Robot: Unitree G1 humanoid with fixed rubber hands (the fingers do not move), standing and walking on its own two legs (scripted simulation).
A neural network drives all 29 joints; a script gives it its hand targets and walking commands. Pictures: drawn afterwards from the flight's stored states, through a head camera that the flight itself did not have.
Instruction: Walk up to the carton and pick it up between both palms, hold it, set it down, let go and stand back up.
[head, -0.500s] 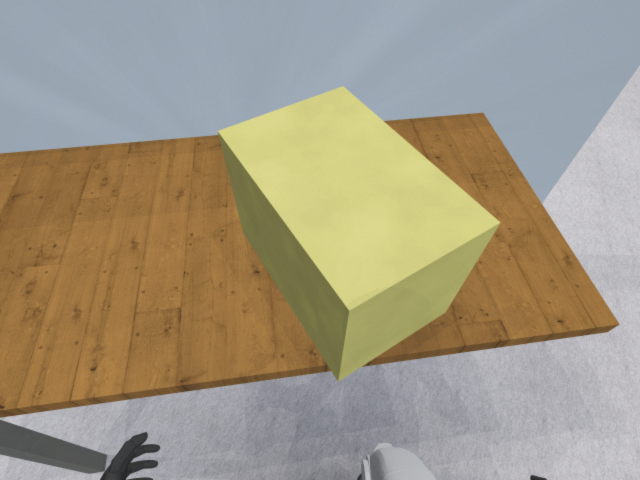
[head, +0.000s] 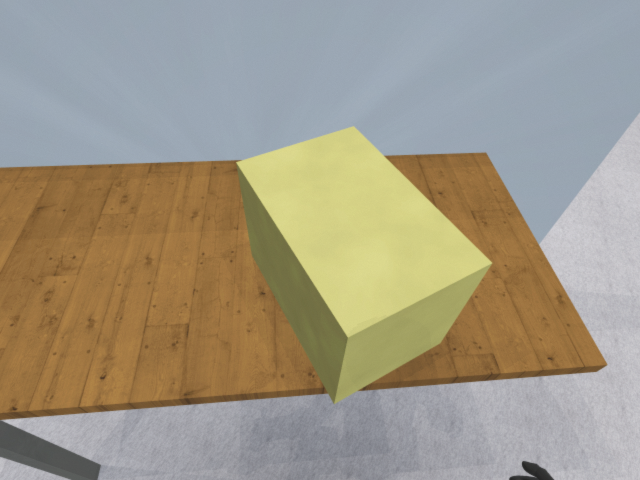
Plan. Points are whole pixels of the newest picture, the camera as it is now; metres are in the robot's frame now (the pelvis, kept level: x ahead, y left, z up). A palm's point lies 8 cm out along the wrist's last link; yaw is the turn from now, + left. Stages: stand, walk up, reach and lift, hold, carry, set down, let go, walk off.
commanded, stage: walk up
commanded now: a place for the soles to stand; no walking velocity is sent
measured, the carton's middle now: (344, 258) +0.40 -0.02 +0.04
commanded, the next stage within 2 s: stand in 0.70 s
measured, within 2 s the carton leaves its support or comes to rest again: neither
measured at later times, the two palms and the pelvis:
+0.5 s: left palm out of the picture +0.03 +0.30 -0.12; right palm out of the picture +0.03 -0.29 -0.13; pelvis -0.04 +0.00 -0.01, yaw +2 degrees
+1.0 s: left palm out of the picture +0.00 +0.27 -0.12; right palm out of the picture +0.00 -0.30 -0.13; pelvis -0.07 -0.01 +0.00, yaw +1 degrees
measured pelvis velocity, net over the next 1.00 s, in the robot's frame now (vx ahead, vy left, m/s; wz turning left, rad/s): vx -0.07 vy -0.01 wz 0.02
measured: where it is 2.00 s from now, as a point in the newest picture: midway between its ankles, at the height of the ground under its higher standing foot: outside the picture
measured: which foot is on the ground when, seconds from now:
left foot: down 0.00-1.00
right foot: down 0.00-1.00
